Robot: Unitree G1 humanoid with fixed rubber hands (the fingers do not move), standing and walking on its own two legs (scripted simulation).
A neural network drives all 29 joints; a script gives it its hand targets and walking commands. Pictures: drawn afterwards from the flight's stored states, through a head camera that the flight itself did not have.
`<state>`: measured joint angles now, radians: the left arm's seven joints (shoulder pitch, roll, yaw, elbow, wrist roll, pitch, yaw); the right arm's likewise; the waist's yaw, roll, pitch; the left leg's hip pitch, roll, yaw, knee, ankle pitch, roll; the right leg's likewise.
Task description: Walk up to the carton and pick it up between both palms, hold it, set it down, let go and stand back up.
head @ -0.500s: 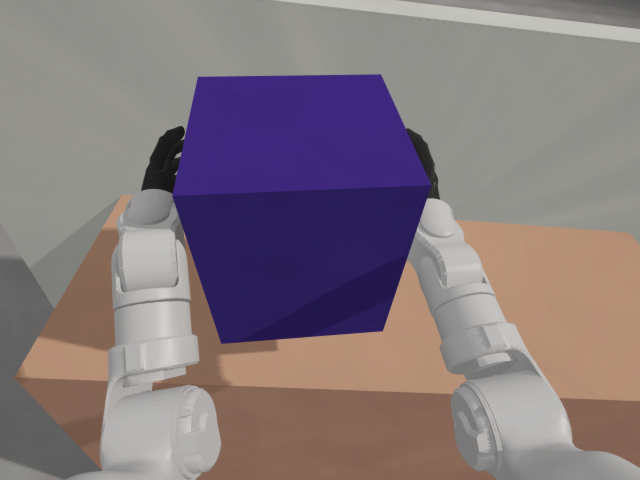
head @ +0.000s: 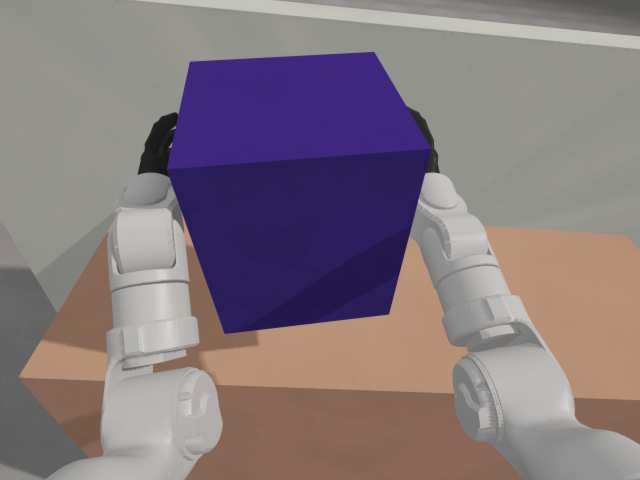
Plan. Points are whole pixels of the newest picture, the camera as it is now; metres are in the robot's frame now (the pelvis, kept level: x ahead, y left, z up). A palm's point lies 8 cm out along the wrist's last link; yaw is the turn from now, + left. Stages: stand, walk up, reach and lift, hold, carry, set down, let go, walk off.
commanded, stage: reach and lift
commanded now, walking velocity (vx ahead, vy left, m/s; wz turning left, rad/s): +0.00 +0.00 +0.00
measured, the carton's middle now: (296, 197) +0.38 +0.00 +0.20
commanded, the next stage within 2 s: hold in 0.62 s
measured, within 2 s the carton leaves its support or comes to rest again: neither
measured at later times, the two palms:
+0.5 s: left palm (155, 169) +0.38 +0.16 +0.24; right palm (421, 155) +0.38 -0.14 +0.26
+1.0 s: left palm (150, 158) +0.37 +0.16 +0.26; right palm (430, 134) +0.38 -0.14 +0.29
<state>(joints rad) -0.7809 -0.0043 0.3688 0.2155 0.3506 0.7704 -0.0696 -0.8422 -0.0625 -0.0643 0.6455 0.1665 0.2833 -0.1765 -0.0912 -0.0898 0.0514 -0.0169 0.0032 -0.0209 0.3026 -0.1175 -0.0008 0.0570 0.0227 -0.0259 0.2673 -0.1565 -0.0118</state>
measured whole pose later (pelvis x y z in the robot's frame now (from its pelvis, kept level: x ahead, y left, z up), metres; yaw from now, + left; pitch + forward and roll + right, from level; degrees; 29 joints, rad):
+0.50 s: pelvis +0.00 +0.00 +0.00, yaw +0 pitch -9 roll -1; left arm -0.82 0.02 0.37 0.26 0.33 0.81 -0.06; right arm -0.92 -0.10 -0.04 0.69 0.23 0.35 -0.19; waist -0.09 -0.08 0.00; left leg -0.04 0.00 -0.01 0.31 -0.13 0.00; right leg 0.04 0.02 -0.02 0.27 -0.16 -0.01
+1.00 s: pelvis +0.01 +0.00 +0.00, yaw -1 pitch -8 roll -1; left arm -0.82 0.03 0.37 0.22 0.29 0.88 -0.04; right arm -0.97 -0.15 0.03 0.66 0.33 0.47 -0.23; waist -0.09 -0.06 -0.05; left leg -0.05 0.01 -0.01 0.32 -0.13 0.00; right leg 0.03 0.03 -0.01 0.27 -0.16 -0.01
